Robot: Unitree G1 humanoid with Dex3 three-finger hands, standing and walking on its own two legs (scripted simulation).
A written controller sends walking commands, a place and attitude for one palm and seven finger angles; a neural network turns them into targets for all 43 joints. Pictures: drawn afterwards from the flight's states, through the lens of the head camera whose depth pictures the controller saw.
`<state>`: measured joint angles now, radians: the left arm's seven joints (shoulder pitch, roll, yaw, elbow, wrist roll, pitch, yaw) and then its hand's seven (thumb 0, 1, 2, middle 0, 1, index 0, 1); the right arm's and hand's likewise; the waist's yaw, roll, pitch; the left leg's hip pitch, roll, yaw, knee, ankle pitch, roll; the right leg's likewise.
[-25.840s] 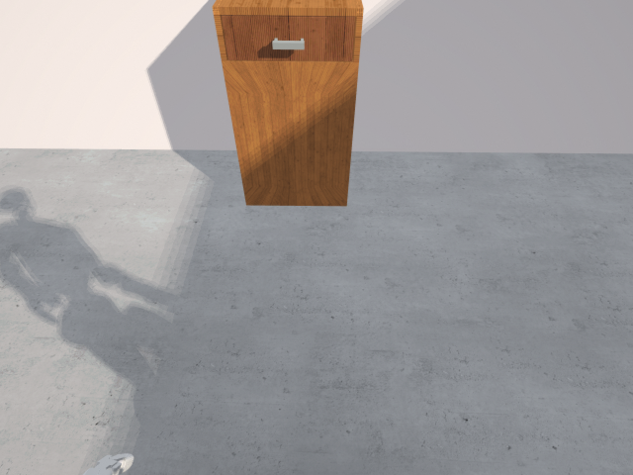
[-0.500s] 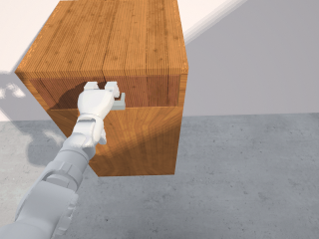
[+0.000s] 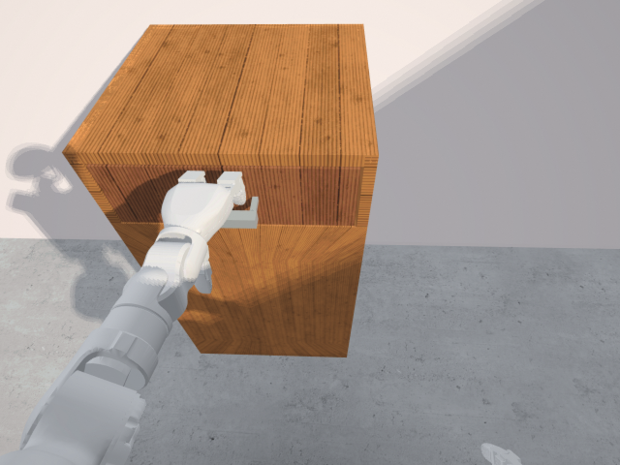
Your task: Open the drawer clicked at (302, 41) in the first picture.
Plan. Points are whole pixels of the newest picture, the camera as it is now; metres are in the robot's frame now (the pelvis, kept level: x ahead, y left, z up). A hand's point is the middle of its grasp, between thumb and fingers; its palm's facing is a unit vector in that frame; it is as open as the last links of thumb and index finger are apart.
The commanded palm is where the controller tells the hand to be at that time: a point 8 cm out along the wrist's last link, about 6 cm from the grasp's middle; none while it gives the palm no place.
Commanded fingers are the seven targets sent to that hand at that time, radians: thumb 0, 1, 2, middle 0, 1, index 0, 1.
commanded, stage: re-aim the fingers above the handle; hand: left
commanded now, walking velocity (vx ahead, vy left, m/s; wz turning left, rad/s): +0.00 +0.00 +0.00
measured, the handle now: (227, 210) +0.50 +0.16 +0.00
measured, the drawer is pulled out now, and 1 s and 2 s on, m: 0.00 0.00 0.00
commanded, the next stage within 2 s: none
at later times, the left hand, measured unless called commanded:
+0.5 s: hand (213, 223) +0.43 +0.16 +0.06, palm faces -0.02 -0.04 -1.00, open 13.8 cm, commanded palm +0.40 +0.17 +0.12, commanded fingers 0.00 -0.50 0.30 -0.30 -1.20 -0.30 -1.20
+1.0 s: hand (204, 225) +0.43 +0.17 +0.05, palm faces -0.07 -0.02 -1.00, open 13.8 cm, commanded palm +0.40 +0.16 +0.12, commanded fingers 0.00 -0.50 0.30 -0.30 -1.20 -0.30 -1.20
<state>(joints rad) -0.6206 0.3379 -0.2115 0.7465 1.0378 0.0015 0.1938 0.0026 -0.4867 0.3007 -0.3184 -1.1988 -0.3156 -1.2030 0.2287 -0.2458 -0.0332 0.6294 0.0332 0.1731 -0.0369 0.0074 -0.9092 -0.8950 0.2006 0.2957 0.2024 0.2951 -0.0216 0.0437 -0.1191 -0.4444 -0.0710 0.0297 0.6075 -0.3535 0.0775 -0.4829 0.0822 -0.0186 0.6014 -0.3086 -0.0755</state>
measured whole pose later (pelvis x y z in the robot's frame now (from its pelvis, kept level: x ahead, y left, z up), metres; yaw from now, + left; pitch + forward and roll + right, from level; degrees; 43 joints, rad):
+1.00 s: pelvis -0.01 -0.02 +0.00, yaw -1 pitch +11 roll +1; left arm -0.68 0.36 -0.18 0.86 1.01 0.08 0.20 0.00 -0.49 0.30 -0.32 -1.20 -0.31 -1.20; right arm 0.23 -0.24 -0.01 0.65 0.04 0.16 -0.04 0.01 -0.91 -0.89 0.20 0.30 0.20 0.30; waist -0.04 0.05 -0.13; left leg -0.44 -0.06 0.04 0.58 -0.33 0.06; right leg -0.49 0.09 -0.01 0.59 -0.29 -0.09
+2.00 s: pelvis +0.00 -0.01 +0.00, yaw +3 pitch +10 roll +0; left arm -0.64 0.33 -0.34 0.71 0.90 0.18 0.04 0.00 -0.48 0.30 -0.32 -1.21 -0.28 -1.20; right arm 0.28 -0.26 -0.02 0.68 0.04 0.16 -0.06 0.01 -0.91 -0.89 0.20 0.30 0.20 0.30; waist -0.03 0.06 -0.10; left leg -0.44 -0.09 -0.01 0.60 -0.33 0.07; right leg -0.46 0.07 -0.06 0.59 -0.30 -0.08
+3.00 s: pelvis -0.01 -0.02 -0.01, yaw -1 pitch +17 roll +1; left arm -0.81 0.29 -0.17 1.06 1.03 0.14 0.35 0.00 -0.49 0.30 -0.32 -1.21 -0.31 -1.21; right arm 0.28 -0.23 -0.02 0.69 0.02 0.12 -0.03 0.01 -0.91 -0.89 0.20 0.30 0.20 0.30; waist -0.10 0.05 -0.15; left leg -0.62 -0.05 0.04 0.70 -0.37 0.05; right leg -0.67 0.10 -0.02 0.69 -0.32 -0.10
